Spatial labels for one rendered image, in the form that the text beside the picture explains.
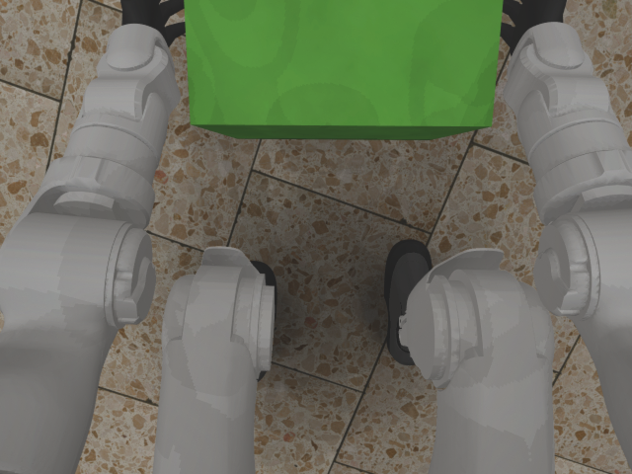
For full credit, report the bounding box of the right robot hand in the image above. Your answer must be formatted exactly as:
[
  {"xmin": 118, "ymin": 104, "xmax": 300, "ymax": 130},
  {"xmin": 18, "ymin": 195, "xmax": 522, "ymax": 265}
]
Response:
[{"xmin": 500, "ymin": 0, "xmax": 567, "ymax": 56}]

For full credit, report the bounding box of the robot right upper arm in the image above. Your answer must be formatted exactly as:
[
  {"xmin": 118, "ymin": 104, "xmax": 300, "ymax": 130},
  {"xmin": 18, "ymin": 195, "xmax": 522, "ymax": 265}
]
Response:
[{"xmin": 533, "ymin": 208, "xmax": 632, "ymax": 471}]

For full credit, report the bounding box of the robot left thigh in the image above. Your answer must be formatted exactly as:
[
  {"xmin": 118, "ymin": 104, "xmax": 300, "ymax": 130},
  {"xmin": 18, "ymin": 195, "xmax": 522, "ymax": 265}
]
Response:
[{"xmin": 152, "ymin": 265, "xmax": 275, "ymax": 474}]

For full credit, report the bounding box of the carton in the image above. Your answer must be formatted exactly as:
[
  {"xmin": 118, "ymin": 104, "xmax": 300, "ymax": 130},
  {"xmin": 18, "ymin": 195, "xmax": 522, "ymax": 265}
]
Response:
[{"xmin": 184, "ymin": 0, "xmax": 504, "ymax": 140}]

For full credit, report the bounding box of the left robot forearm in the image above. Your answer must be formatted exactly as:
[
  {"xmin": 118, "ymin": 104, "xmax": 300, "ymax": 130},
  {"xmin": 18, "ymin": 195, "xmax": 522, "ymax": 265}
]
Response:
[{"xmin": 0, "ymin": 24, "xmax": 181, "ymax": 314}]

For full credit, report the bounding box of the robot left upper arm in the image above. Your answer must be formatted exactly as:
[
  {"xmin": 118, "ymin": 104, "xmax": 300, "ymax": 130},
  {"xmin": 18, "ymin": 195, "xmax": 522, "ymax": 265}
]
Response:
[{"xmin": 0, "ymin": 212, "xmax": 156, "ymax": 474}]

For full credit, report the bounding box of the right robot shin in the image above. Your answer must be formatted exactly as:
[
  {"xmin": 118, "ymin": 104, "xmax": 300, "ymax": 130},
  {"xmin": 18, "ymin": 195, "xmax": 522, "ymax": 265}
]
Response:
[{"xmin": 399, "ymin": 248, "xmax": 555, "ymax": 367}]

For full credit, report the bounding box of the left robot hand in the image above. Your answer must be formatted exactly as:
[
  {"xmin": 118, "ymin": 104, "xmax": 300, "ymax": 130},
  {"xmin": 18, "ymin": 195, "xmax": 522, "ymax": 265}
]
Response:
[{"xmin": 120, "ymin": 0, "xmax": 186, "ymax": 47}]

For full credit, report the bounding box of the right robot forearm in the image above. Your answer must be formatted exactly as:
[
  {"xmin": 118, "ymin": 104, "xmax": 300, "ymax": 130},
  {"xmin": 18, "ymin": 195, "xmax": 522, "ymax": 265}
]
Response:
[{"xmin": 503, "ymin": 22, "xmax": 632, "ymax": 226}]

